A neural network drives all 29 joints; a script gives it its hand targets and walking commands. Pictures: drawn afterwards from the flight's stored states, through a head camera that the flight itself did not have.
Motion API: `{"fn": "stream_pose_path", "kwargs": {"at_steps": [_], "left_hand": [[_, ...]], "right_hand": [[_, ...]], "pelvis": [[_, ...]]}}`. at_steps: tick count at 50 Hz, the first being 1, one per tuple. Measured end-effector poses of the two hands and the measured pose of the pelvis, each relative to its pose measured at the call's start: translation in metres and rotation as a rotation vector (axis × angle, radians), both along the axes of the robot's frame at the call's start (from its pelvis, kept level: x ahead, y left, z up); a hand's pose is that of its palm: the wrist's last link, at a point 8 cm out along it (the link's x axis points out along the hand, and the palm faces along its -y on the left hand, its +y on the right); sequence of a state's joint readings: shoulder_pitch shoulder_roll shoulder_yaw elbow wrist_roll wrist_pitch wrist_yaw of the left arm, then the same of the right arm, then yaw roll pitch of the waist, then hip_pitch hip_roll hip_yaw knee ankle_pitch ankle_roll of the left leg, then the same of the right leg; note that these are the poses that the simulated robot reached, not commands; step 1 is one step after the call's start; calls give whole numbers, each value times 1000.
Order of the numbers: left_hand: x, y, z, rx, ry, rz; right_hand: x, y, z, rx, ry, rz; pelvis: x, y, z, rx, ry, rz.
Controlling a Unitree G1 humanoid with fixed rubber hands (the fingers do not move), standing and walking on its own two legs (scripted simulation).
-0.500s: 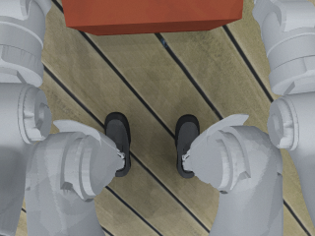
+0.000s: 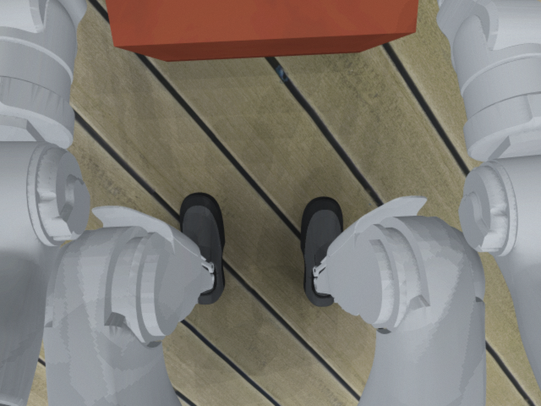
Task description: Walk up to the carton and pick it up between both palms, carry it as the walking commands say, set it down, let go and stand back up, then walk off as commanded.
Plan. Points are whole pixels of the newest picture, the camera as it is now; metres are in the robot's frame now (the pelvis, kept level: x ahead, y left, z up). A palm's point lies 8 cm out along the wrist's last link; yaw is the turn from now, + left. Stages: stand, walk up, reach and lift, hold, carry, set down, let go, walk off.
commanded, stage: reach and lift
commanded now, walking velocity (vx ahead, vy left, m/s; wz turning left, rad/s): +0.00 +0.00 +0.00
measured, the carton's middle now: out of the picture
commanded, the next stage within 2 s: none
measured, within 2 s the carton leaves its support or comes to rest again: leaves its support in 0.20 s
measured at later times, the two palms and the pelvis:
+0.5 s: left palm out of the picture +0.57 +0.19 -0.10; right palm out of the picture +0.55 -0.18 -0.11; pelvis -0.03 +0.00 +0.02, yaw -1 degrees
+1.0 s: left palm out of the picture +0.55 +0.20 -0.05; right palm out of the picture +0.53 -0.18 -0.05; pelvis -0.04 +0.00 +0.06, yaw +0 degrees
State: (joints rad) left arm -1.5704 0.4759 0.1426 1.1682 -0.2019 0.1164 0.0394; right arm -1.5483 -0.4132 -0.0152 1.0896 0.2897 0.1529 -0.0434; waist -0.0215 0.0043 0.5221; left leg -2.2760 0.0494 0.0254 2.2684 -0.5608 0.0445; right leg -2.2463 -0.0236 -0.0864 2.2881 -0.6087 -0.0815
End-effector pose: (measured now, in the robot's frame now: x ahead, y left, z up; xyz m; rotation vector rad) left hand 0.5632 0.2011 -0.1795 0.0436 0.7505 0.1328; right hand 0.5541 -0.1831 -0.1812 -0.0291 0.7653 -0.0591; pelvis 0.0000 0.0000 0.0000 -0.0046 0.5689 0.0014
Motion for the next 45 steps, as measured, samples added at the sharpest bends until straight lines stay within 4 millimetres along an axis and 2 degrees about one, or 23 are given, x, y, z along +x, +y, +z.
{"fn": "stream_pose_path", "kwargs": {"at_steps": [5, 12, 18, 23, 26, 31, 38, 41, 45], "left_hand": [[-2, -2, 3, 31, 13, -3], [-11, -6, 16, 94, 30, -16], [-13, -8, 44, 109, 10, 0], [-2, -8, 73, 110, -35, 10], [5, -8, 84, 98, -58, 19], [10, -8, 81, 66, -51, 48], [-4, -5, 63, 80, 12, 37], [-12, -3, 71, 88, 10, 30], [-18, -2, 94, 72, 2, 44]], "right_hand": [[-3, 2, 3, -19, 9, -27], [-14, 3, 17, -76, 23, -36], [-19, 5, 42, -86, 6, -46], [-13, 6, 66, -92, -30, -49], [-6, 6, 75, -107, -49, -41], [-1, 5, 73, -118, -36, -15], [-11, 8, 59, -114, 32, 7], [-19, 9, 68, -107, 30, 11], [-23, 10, 91, -114, 21, 13]], "pelvis": [[-3, 0, -1, -1, -10, 0], [-15, 3, -1, -6, -43, -4], [-27, 3, 8, -8, -62, -4], [-32, 3, 18, -10, -64, -4], [-32, 3, 23, -10, -56, -4], [-29, 3, 29, -10, -32, -6], [-25, 3, 36, -9, -17, -8], [-27, 3, 40, -6, -34, -7], [-34, 3, 46, -6, -69, -5]]}}
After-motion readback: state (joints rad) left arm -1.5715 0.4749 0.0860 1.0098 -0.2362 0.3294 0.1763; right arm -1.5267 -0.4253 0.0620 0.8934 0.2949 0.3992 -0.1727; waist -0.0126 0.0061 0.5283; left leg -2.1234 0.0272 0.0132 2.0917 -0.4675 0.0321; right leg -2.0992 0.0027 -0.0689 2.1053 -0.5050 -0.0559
